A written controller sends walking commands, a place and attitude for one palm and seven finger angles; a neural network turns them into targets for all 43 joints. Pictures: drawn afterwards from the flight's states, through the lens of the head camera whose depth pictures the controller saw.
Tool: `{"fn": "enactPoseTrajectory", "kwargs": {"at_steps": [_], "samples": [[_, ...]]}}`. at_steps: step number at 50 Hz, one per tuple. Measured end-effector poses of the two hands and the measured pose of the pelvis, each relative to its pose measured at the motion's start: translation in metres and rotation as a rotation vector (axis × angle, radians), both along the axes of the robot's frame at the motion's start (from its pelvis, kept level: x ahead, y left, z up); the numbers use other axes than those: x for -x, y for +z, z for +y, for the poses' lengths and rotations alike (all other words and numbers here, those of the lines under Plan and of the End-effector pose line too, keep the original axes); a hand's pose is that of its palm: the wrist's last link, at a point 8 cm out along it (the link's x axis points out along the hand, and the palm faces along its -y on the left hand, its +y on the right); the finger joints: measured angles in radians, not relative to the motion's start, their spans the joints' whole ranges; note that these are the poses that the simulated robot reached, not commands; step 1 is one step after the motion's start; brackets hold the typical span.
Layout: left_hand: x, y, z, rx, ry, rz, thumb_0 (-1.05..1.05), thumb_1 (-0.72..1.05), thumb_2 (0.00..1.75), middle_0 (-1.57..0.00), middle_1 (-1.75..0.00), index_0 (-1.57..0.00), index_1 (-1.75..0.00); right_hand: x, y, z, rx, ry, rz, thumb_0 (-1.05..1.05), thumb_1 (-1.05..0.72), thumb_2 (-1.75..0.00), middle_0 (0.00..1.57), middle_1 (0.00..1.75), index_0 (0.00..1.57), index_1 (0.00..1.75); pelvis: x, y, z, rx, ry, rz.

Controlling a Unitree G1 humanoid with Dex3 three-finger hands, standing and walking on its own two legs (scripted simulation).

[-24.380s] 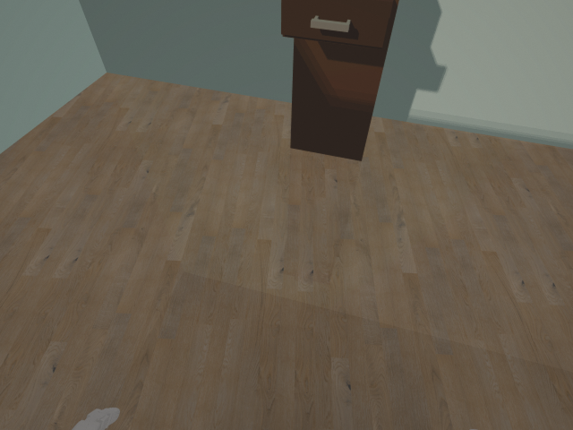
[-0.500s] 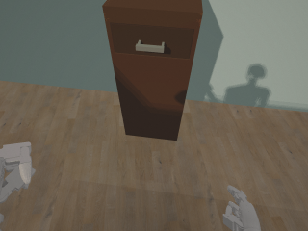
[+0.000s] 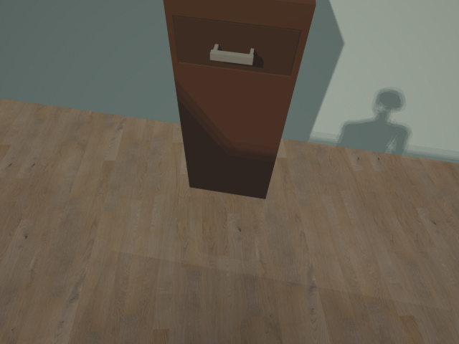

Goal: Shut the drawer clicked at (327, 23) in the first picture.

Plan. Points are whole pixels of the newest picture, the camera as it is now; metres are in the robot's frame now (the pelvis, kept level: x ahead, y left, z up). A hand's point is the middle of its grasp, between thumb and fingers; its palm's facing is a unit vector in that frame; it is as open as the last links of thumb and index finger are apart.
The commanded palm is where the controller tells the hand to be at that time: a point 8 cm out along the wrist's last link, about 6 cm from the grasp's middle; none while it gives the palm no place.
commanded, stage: let the arm hang, fingers relaxed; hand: left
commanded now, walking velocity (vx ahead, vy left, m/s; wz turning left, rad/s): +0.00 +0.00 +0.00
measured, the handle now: (232, 53) +0.86 +0.05 +0.04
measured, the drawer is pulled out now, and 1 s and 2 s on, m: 0.00 0.00 0.00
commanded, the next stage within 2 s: look to check the result in 0.66 s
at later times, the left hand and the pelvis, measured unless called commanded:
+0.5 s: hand out of the picture +0.04 +0.17 -0.17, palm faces +0.01 -0.98 -0.22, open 7.2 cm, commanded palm none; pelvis +0.01 -0.01 +0.00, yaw -1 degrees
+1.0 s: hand out of the picture +0.02 +0.15 -0.17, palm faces +0.02 -0.98 -0.19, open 7.4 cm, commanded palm none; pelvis +0.02 -0.02 +0.01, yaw -1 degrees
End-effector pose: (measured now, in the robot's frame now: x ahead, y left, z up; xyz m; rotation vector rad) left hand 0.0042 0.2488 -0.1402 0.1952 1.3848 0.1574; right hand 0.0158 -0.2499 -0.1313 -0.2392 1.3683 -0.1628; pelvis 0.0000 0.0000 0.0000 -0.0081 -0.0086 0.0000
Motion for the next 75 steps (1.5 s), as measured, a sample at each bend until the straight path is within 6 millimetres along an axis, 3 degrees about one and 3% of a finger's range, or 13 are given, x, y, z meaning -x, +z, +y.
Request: {"fn": "enactPoseTrajectory", "kwargs": {"at_steps": [3,7,13,20,27,45,75], "samples": [[0.015,0.005,0.004,-0.017,0.016,0.047,0.01,0.91,0.9,-0.72,-0.9,-0.71,-0.88,0.014,-0.005,0.007,-0.027,-0.022,0.039,0.01,-0.91,-0.89,0.2,0.3,0.2,0.3,-0.001,0.001,0.0,0.001,-0.002,-0.001],[0.019,0.01,0.005,-0.034,0.024,0.07,0.01,0.91,0.9,-0.56,-0.72,-0.56,-0.71,0.024,-0.012,0.019,-0.063,-0.044,0.058,0.01,-0.91,-0.89,0.2,0.3,0.2,0.3,-0.003,0.003,0.001,-0.002,-0.006,-0.003],[0.002,0.011,-0.002,-0.033,0.018,0.035,0.01,0.91,0.9,-0.35,-0.47,-0.35,-0.47,0.025,-0.018,0.033,-0.106,-0.063,0.054,0.01,-0.91,-0.89,0.2,0.3,0.2,0.3,-0.006,0.004,0.001,-0.007,-0.012,-0.007],[-0.024,0.007,-0.023,0.006,0.004,-0.029,0.01,0.91,0.9,-0.24,-0.34,-0.23,-0.34,0.021,-0.019,0.04,-0.124,-0.078,0.036,0.0,-0.91,-0.89,0.2,0.3,0.2,0.3,-0.009,0.005,-0.002,-0.012,-0.016,-0.011],[-0.031,0.006,-0.03,0.011,0.007,-0.037,0.01,0.93,0.9,-0.21,-0.31,-0.2,-0.3,0.022,-0.018,0.037,-0.12,-0.093,0.043,0.0,-0.91,-0.89,0.2,0.3,0.2,0.3,-0.012,0.005,-0.007,-0.013,-0.018,-0.013],[-0.007,0.003,-0.049,0.039,0.034,0.052,0.01,0.91,0.9,-0.2,-0.3,-0.2,-0.3,0.031,-0.016,0.025,-0.099,-0.109,0.097,0.0,-0.91,-0.9,0.2,0.3,0.2,0.3,-0.019,0.005,-0.015,-0.011,-0.021,-0.009],[-0.024,0.004,-0.048,0.023,0.032,0.015,0.01,0.91,0.9,-0.2,-0.3,-0.2,-0.3,0.017,-0.016,0.021,-0.101,-0.102,0.078,0.0,-0.91,-0.9,0.2,0.3,0.2,0.3,-0.025,0.006,-0.019,-0.01,-0.017,-0.012]]}}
